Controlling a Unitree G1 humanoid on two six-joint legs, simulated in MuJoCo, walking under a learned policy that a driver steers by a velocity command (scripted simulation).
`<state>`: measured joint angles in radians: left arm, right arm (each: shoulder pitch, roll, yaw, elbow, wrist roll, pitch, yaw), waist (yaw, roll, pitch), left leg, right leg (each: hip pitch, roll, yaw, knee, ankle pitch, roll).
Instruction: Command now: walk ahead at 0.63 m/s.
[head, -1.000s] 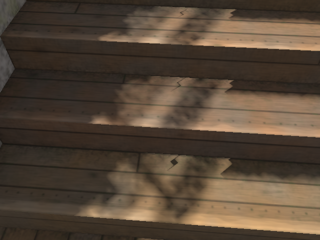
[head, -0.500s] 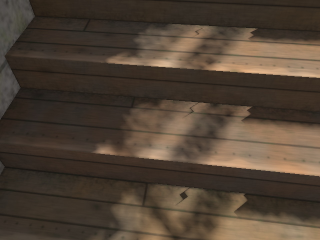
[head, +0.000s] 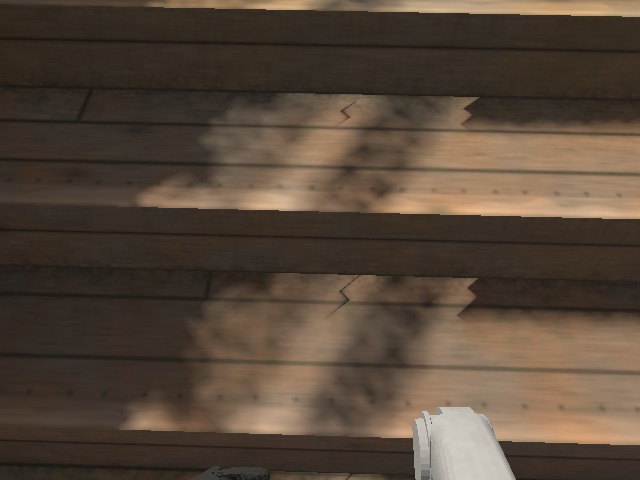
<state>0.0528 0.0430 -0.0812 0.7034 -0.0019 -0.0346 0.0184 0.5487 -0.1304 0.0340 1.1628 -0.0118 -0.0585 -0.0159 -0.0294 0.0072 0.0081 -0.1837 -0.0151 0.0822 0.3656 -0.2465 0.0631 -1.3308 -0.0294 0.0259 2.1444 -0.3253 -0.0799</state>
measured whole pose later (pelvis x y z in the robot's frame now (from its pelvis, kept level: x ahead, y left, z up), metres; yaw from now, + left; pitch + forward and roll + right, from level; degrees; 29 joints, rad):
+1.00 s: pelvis +0.69 -0.06 +0.36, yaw -1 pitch +6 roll -4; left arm -0.20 -0.02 -0.12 0.48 -0.02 -0.08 0.01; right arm 0.57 -0.13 0.01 1.13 0.05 -0.14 -0.01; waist -0.04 0.06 -0.06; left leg 0.02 0.02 0.09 0.20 -0.11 0.12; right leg -1.24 -0.01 -0.15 1.58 -0.32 -0.17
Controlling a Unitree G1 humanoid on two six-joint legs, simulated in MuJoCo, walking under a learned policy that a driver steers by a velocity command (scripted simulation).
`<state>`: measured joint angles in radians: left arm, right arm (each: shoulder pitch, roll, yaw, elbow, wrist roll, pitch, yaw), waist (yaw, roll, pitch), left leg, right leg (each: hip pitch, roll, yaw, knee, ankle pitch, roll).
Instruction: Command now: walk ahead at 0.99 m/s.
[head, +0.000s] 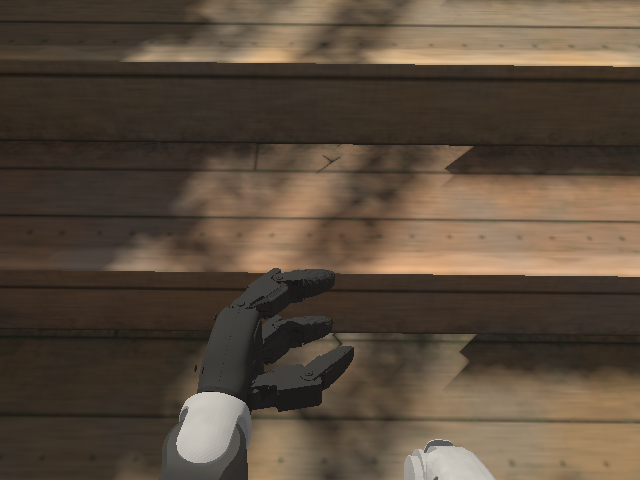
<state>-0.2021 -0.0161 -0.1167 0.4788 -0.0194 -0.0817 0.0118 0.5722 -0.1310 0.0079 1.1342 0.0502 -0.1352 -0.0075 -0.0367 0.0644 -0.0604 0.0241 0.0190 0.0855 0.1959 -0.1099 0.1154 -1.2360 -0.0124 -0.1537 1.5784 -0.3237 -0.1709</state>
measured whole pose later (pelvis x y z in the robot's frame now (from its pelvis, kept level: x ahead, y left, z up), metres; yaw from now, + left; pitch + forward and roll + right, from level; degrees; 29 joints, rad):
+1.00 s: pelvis +0.83 -0.13 +0.48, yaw -25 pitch +4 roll -1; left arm 0.47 0.22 0.06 1.00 0.03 -0.08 0.00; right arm 0.04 -0.07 0.02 0.53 -0.04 -0.12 0.00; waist -0.01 -0.01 -0.10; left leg -1.17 0.01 -0.05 2.30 -0.31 0.14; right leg -0.28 0.15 0.04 0.58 -0.36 -0.10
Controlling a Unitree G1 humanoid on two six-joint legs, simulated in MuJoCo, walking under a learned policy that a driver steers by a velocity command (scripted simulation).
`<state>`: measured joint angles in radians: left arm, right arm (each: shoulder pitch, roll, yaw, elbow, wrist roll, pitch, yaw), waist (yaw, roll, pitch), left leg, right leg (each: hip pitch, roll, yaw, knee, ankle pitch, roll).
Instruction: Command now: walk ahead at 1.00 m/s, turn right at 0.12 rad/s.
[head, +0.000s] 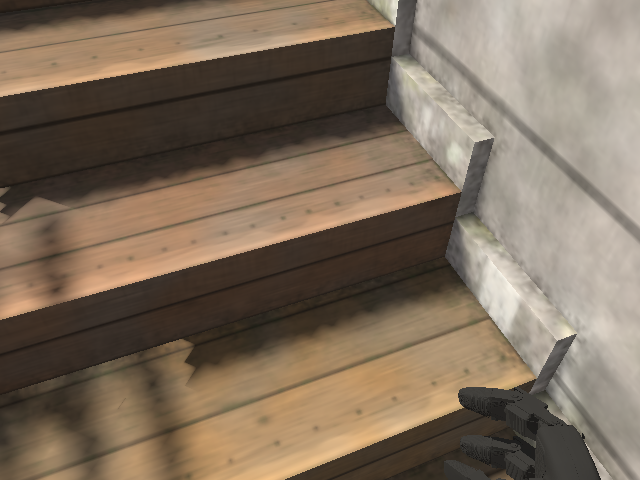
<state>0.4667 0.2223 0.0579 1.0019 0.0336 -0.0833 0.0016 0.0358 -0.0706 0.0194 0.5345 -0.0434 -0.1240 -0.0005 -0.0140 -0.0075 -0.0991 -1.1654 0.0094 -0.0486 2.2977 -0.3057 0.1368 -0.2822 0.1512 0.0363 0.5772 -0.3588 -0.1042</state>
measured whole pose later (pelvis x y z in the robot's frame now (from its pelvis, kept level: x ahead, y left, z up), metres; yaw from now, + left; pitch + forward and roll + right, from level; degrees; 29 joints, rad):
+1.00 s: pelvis +0.80 +0.16 +0.44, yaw +20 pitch +3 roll +2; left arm 0.22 0.23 0.05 0.65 0.06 -0.13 -0.01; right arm 0.21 -0.24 -0.05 0.66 -0.03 0.03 -0.01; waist -0.02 -0.01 -0.06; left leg -0.67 -0.20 0.09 1.11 -0.50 0.17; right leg -0.51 -0.06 0.09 1.72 -0.05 -0.04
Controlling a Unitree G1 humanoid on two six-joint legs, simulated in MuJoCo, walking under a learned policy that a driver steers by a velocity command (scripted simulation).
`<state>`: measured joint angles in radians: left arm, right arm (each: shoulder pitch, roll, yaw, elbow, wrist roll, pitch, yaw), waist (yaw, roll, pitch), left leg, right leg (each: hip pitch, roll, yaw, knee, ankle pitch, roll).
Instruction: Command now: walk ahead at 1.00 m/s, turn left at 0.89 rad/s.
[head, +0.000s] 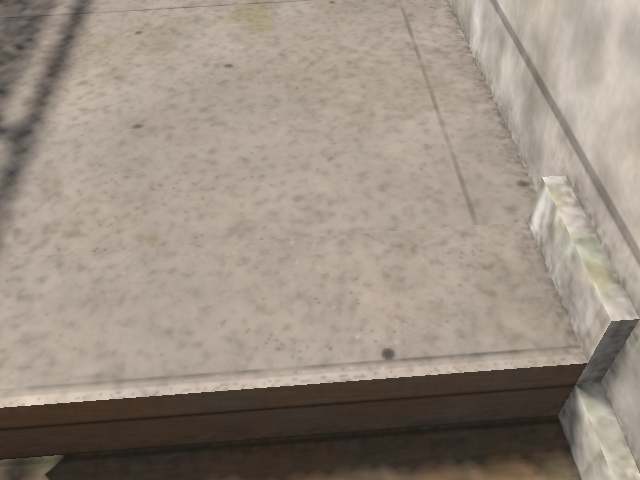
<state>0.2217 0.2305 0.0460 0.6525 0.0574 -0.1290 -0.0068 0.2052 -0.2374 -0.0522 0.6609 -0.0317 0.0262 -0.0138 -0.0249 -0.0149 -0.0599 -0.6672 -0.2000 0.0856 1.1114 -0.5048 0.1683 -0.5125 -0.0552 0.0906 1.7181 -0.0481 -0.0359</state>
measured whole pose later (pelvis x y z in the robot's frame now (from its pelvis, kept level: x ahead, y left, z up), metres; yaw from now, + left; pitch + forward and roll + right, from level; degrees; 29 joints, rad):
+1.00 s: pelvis +0.48 +0.21 +0.37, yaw +22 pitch +4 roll +2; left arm 0.29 0.20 0.06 0.89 0.04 -0.09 -0.07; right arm 0.11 -0.29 -0.06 0.90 -0.04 -0.06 -0.02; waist -0.05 0.00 -0.06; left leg -0.66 0.14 0.28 0.98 -0.37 0.05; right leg -0.73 -0.05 0.08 1.71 -0.33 -0.04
